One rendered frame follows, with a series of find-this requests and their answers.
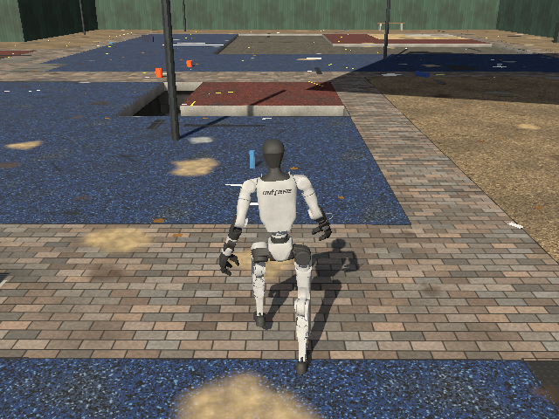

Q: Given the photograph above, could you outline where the right robot upper arm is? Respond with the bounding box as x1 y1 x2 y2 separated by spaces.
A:
293 175 323 220

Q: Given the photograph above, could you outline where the robot right hand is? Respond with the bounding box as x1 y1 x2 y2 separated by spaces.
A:
312 226 332 241

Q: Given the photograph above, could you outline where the left robot upper arm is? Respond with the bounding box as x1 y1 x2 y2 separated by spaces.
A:
234 178 258 229

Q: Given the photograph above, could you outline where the robot left foot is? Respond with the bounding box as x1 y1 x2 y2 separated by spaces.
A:
253 311 266 327

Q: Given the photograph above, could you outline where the right robot forearm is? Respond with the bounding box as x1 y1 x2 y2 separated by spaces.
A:
315 205 330 230

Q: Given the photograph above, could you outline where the left robot forearm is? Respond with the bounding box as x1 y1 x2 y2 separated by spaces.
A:
222 215 242 256

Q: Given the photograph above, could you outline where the robot left hand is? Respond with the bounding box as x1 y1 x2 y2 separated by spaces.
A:
219 252 239 276

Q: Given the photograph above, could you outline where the humanoid robot torso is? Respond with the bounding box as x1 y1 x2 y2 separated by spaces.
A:
256 171 297 262

